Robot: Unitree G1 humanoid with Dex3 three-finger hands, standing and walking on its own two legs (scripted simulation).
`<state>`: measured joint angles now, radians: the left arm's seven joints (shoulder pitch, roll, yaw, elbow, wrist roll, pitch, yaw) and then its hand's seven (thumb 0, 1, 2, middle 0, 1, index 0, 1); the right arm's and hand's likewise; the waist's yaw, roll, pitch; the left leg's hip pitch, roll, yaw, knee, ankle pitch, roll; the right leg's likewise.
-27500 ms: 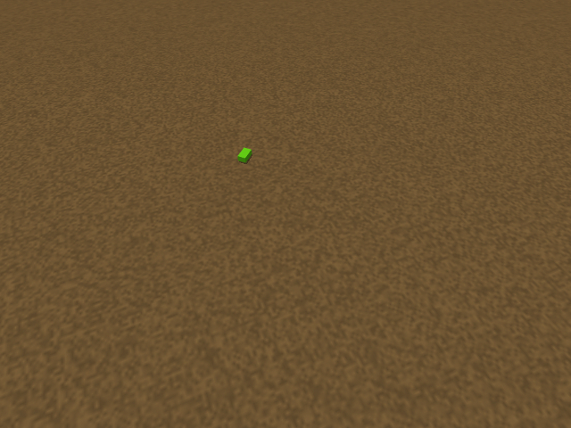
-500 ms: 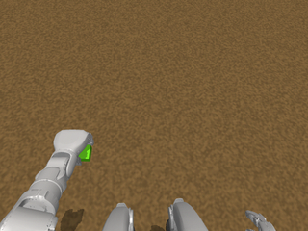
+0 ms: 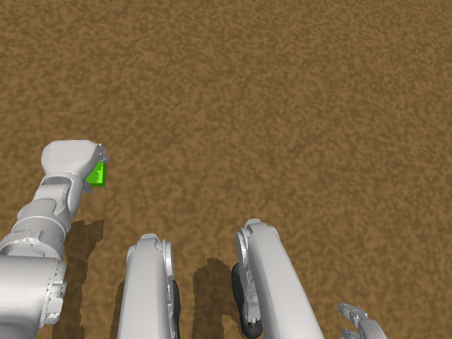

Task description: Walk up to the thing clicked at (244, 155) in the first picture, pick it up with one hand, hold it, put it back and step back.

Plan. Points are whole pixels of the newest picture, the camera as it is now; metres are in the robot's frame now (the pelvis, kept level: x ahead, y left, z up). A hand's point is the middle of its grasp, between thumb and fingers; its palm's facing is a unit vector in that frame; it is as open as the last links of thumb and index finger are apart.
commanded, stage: crouch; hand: left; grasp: from above
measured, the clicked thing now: (84, 174) +0.44 +0.23 -0.18
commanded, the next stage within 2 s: lower in 0.88 s
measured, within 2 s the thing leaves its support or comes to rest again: neither
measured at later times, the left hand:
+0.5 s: hand (96, 181) +0.45 +0.24 -0.26, palm faces -0.45 +0.00 -0.89, open 7.2 cm
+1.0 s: hand (101, 182) +0.46 +0.24 -0.31, palm faces -0.46 +0.00 -0.89, open 7.2 cm
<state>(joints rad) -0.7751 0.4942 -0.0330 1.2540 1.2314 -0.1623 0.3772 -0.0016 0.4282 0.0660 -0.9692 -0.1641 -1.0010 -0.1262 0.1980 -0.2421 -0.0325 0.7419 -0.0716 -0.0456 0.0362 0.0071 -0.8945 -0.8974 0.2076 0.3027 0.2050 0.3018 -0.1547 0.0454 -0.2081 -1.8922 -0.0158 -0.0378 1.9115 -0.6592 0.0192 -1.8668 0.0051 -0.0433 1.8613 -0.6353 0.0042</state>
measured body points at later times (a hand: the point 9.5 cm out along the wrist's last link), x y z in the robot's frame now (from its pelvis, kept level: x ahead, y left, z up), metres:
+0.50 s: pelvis -0.01 +0.00 -0.09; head +0.22 +0.03 +0.29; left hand +0.47 +0.23 -0.20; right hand +0.03 -0.28 -0.21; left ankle +0.07 +0.11 -0.45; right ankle +0.08 -0.12 -0.45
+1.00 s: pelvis -0.01 +0.00 -0.14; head +0.23 +0.04 +0.24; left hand +0.48 +0.24 -0.25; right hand +0.01 -0.28 -0.24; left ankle +0.07 +0.11 -0.45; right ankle +0.08 -0.12 -0.45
